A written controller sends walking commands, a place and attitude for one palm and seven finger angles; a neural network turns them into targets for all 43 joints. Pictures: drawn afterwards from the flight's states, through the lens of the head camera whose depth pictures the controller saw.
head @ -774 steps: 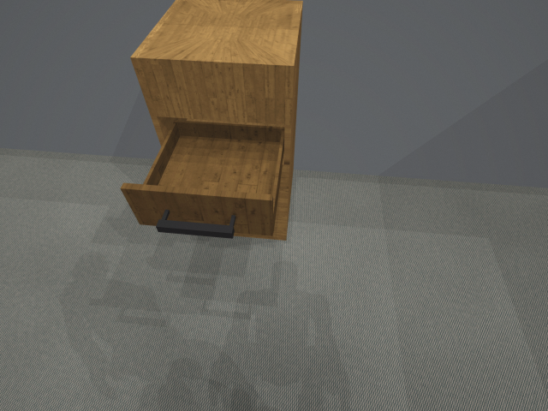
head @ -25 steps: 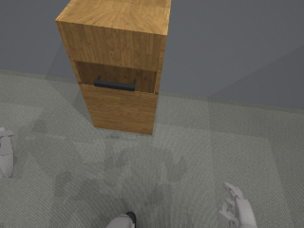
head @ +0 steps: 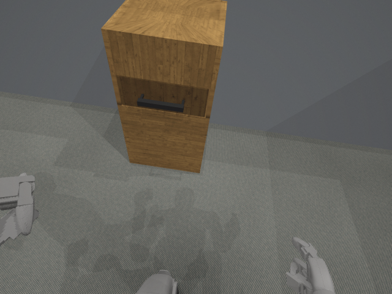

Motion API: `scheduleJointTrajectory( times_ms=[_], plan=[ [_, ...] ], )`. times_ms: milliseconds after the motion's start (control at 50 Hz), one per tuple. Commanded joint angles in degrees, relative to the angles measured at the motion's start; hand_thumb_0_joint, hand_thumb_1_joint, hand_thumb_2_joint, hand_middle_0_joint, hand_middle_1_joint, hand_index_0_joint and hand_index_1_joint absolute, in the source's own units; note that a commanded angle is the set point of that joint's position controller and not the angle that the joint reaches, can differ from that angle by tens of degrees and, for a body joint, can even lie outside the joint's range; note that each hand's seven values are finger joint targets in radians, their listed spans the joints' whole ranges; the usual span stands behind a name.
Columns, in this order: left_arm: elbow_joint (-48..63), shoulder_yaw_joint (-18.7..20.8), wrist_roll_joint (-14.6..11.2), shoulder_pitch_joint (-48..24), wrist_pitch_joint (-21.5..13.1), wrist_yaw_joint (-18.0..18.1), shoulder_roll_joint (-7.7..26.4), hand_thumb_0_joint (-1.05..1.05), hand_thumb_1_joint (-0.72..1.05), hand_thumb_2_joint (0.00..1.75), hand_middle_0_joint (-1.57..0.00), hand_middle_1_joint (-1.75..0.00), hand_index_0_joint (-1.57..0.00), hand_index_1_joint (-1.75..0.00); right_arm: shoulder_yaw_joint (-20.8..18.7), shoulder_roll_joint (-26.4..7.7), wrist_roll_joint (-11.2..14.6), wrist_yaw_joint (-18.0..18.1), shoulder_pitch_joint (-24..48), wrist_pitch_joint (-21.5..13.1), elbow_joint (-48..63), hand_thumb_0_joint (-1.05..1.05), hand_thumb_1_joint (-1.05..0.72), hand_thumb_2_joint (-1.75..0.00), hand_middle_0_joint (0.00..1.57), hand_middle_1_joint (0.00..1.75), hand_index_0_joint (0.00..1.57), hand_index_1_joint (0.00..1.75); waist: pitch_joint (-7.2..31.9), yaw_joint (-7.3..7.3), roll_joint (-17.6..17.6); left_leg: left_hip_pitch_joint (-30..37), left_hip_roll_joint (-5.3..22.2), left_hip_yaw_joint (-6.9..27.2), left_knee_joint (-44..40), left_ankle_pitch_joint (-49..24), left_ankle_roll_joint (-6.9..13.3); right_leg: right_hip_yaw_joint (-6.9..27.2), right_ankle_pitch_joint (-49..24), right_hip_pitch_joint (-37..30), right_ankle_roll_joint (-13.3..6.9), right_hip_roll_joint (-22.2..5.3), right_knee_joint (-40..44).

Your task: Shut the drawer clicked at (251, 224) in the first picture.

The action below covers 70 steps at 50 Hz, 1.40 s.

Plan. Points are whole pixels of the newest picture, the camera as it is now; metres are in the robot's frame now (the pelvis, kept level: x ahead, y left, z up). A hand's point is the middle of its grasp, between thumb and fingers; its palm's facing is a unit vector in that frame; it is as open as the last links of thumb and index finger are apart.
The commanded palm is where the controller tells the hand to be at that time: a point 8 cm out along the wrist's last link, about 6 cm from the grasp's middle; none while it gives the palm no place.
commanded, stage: stop stepping back and stand still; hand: left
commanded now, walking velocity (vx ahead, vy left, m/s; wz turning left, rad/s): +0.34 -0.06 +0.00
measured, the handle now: (161, 102) +0.87 +0.20 -0.21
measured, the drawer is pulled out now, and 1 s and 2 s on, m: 0.00 0.00 0.00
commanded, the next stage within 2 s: let the arm hang, fingers relaxed in 0.62 s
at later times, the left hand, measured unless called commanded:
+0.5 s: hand out of the picture +0.13 +0.28 +0.17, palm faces +0.36 -0.86 -0.37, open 3.2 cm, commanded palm +0.08 +0.32 +0.19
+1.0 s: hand out of the picture -0.01 +0.24 -0.17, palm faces +0.02 -0.98 -0.21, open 3.1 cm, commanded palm none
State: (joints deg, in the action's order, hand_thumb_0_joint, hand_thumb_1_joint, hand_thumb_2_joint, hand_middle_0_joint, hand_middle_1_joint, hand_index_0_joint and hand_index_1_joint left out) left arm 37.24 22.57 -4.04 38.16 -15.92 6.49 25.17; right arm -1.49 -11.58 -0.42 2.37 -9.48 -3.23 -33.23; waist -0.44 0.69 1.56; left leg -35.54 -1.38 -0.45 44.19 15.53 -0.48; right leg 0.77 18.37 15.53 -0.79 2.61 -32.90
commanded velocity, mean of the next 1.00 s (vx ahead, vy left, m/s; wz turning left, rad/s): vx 0.09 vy -0.05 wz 0.00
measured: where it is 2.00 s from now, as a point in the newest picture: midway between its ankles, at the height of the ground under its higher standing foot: outside the picture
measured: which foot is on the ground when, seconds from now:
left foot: up 0.00-0.06, down 0.08-1.00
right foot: down 0.00-0.10, up 0.12-0.30, down 0.32-1.00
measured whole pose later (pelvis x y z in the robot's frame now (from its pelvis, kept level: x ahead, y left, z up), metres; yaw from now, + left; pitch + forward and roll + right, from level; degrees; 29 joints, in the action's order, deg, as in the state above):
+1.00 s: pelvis -0.08 +0.05 -0.01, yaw +0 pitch -1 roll -1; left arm -45.6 3.5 2.8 18.7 5.4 2.3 9.9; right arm -0.3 -9.5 -2.7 0.3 -17.5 2.1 -50.6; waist 0.7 -2.6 1.2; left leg -25.7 -1.7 -5.1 35.9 9.8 5.7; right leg -4.0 26.6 19.2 -1.9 0.3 -44.5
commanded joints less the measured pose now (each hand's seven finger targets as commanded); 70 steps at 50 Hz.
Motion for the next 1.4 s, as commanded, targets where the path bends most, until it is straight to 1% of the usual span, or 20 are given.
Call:
scheduleJointTrajectory(
  times_ms=[0,40,80,120,260,360,440,500,540,640,680,700,780,860,920,980,1040,1080,1160,1380],
  plan=[
    [10.8,3.2,0.3,-7.4,0.7,2.3,5.7,0.0,0.9,0.9,-1.4,-1.6,-1.4,-1.6,-0.9,-6.1,0.6,1.6,3.3,-1.9,9.3,0.0,-0.9,-0.9,0.2,0.3,0.2,0.3,1.4,-3.39,2.9,21.7,4.0,2.3,-3.5,4.1,0.4,4.9,9.3,17.4,-4.6,-12.5,14.2],
    [9.5,4.0,1.2,-7.3,0.1,3.2,5.8,0.0,0.9,0.9,-1.4,-1.6,-1.4,-1.6,-0.8,-8.7,0.5,3.1,2.3,-4.5,7.9,0.0,-0.9,-0.9,0.2,0.3,0.2,0.3,-0.2,-2.25,-14.4,21.9,10.0,10.7,-26.6,7.3,3.0,1.7,7.4,12.4,-0.3,-4.2,2.1],
    [9.2,5.1,1.6,-8.0,-0.6,3.8,6.8,0.0,0.9,0.9,-1.4,-1.6,-1.4,-1.6,-0.4,-7.1,0.8,3.3,0.8,-6.7,7.8,0.0,-0.9,-0.9,0.2,0.3,0.2,0.3,4.6,-1.59,-12.6,19.2,16.5,21.1,-33.6,19.0,6.4,0.4,6.8,5.2,1.6,-0.9,-5.2],
    [13.9,6.0,1.9,-7.5,-0.3,3.3,7.4,0.0,0.9,0.9,-1.4,-1.6,-1.4,-1.6,0.4,-5.5,-0.4,2.7,1.7,-7.7,7.2,0.0,-0.9,-0.9,0.2,0.3,0.2,0.3,5.5,-2.04,-17.1,18.9,16.6,25.2,-39.8,24.9,3.3,1.6,8.4,5.9,1.5,-0.9,-13.3],
    [9.9,3.2,1.6,2.2,3.9,2.7,5.0,0.0,0.9,0.9,-1.4,-1.6,-1.4,-1.6,0.4,-6.8,-0.7,1.2,3.1,-4.5,8.0,0.0,-0.9,-0.9,0.2,0.3,0.2,0.3,3.7,-1.69,-10.3,10.2,8.6,6.6,-32.4,18.0,-0.3,-5.1,6.3,-11.3,-1.4,0.5,11.2],
    [8.9,5.8,0.0,-2.9,4.7,3.4,6.6,0.0,0.9,0.9,-1.4,-1.6,-1.4,-1.6,-0.7,-6.0,-0.3,2.3,1.4,-2.6,6.5,0.0,-0.9,-0.9,0.2,0.3,0.2,0.3,4.2,-2.51,5.7,19.5,3.4,-0.2,-2.2,3.6,0.1,13.3,20.5,7.0,-10.4,-15.1,20.8],
    [6.1,3.2,1.1,-7.1,4.6,4.0,4.7,0.0,0.9,0.9,-1.4,-1.6,-1.4,-1.6,-0.2,-6.8,0.3,3.1,2.1,-2.8,5.8,0.0,-0.9,-0.9,0.2,0.3,0.2,0.3,-1.9,-3.26,-0.3,22.8,5.2,1.6,-11.6,8.3,2.0,5.4,21.2,14.0,-6.8,-10.9,13.1],
    [11.4,3.6,1.9,-11.1,3.6,3.7,5.7,0.0,0.9,0.9,-1.4,-1.6,-1.4,-1.6,0.5,-7.3,0.1,3.6,3.5,-4.1,7.2,0.0,-0.9,-0.9,0.2,0.3,0.2,0.3,-2.7,-2.47,-21.8,16.8,18.6,29.5,-41.9,36.7,3.7,-4.2,14.2,11.4,-0.6,1.4,-15.5],
    [8.9,4.1,2.3,-7.8,3.4,3.6,6.1,0.0,0.9,0.9,-1.4,-1.6,-1.4,-1.6,0.5,-6.3,-0.3,2.7,3.0,-5.1,6.8,0.0,-0.9,-0.9,0.2,0.3,0.2,0.3,-0.2,-0.79,-10.3,14.2,17.8,23.8,-41.7,28.7,3.2,-1.8,9.6,4.8,-0.8,0.2,-19.4],
    [7.3,1.9,2.3,-1.0,4.6,2.9,3.7,0.0,0.9,0.9,-1.4,-1.6,-1.4,-1.6,0.2,-7.0,-0.4,1.7,2.9,-4.0,8.1,0.0,-0.9,-0.9,0.2,0.3,0.2,0.3,0.9,-0.85,-11.8,6.4,10.4,6.8,-34.9,20.6,0.3,-6.4,8.5,-12.8,-1.6,0.5,6.3],
    [7.4,3.6,2.3,-1.7,4.4,2.8,5.9,0.0,0.9,0.9,-1.4,-1.6,-1.4,-1.6,-0.4,-6.4,-0.6,1.8,2.6,-2.7,8.3,0.0,-0.9,-0.9,0.2,0.3,0.2,0.3,1.5,-1.58,-2.0,9.6,4.8,1.3,-19.5,12.1,-0.3,3.1,9.1,-8.1,-4.4,-6.1,16.4],
    [-41.7,-17.6,6.3,-9.3,11.4,-4.3,-6.5,0.0,0.9,0.9,-1.4,-1.6,-1.4,-1.6,-1.9,-9.9,0.2,-2.5,1.0,-6.5,-6.1,0.0,-0.9,-0.9,0.2,0.3,0.2,0.3,3.5,-3.97,1.5,14.0,7.3,2.0,-5.6,-1.0,1.2,5.2,-11.8,-0.5,-5.3,-17.3,11.8],
    [-49.1,-17.2,6.2,-17.4,17.5,-5.9,-8.2,0.0,0.9,0.9,-1.24,-1.43,-1.24,-1.43,-1.9,-7.7,-1.1,-2.6,-6.3,2.5,-5.2,0.0,-0.9,-0.9,0.2,0.3,0.2,0.3,-0.4,-3.72,9.4,16.6,7.4,8.1,-6.3,7.3,4.5,-0.6,15.8,15.8,-3.7,-10.3,5.3],
    [-63.6,-18.0,6.1,-20.6,18.5,-5.8,-8.2,0.0,0.9,0.9,-1.08,-1.25,-1.08,-1.25,-1.4,-8.0,-2.5,-1.9,-4.5,4.1,-8.2,0.0,-0.9,-0.9,0.2,0.3,0.2,0.3,-5.1,-2.81,1.1,11.2,8.6,14.1,-18.6,16.7,5.3,-0.8,19.1,12.6,-3.6,-7.7,4.3],
    [-75.9,-18.2,5.8,-16.6,18.6,-5.9,-7.6,0.0,0.9,0.9,-0.96,-1.12,-0.96,-1.12,-1.7,-10.3,-2.4,-1.4,-6.4,3.7,-12.2,0.0,-0.9,-0.9,0.2,0.3,0.2,0.3,-4.2,-0.59,-16.2,5.0,14.8,25.7,-38.0,31.6,7.8,-2.8,10.8,4.6,-1.7,-2.2,-13.2],
    [-85.5,-18.3,5.5,-8.0,18.3,-6.1,-10.2,0.0,0.9,0.9,-0.84,-0.99,-0.84,-0.99,-1.7,-8.3,-2.1,-1.0,-4.7,3.8,-14.7,0.0,-0.9,-0.9,0.2,0.3,0.2,0.3,2.8,2.84,-13.9,7.1,12.5,16.5,-38.2,22.3,7.2,-3.2,10.4,-4.1,-2.2,-1.5,-9.9],
    [-91.6,-19.5,5.4,-5.2,17.5,-5.9,-11.0,0.0,0.9,0.9,-0.72,-0.86,-0.72,-0.86,-1.7,-5.8,-1.3,-0.8,-7.2,4.4,-18.1,0.0,-0.9,-0.9,0.2,0.3,0.2,0.3,1.1,1.86,-4.5,11.2,6.8,9.0,-33.5,15.8,3.1,-0.8,6.8,-8.8,-3.7,-2.1,11.3],
    [-93.7,-20.0,5.2,-7.7,16.4,-5.4,-9.4,0.0,0.9,0.9,-0.64,-0.78,-0.64,-0.78,-1.4,-2.4,-0.8,-0.9,-9.5,5.0,-20.7,0.0,-0.9,-0.9,0.2,0.3,0.2,0.3,-1.5,-0.94,3.5,18.9,1.7,2.5,-18.6,3.2,1.1,11.0,17.1,3.5,-7.5,-11.7,21.5],
    [-96.0,-21.7,4.5,-16.0,14.6,-4.8,-11.3,0.0,0.9,0.9,-0.48,-0.6,-0.48,-0.6,-0.4,0.5,-0.3,-0.9,-15.7,4.0,-25.9,0.0,-0.9,-0.9,0.2,0.3,0.2,0.3,-3.9,-4.86,-0.1,28.2,3.6,3.5,-14.4,-7.5,2.9,6.5,4.1,10.4,-6.7,-11.7,19.2],
    [-103.8,-22.3,4.5,-10.5,15.4,-4.1,-14.7,0.0,0.9,0.9,-0.2,-0.3,-0.2,-0.3,0.1,0.1,-0.2,0.4,-13.6,3.0,-30.4,0.0,-0.9,-0.9,0.2,0.3,0.2,0.3,-4.9,-1.19,-1.9,22.9,6.6,8.4,-26.0,-2.6,4.3,1.9,-2.2,-1.1,-3.0,-6.8,14.0]
  ],
)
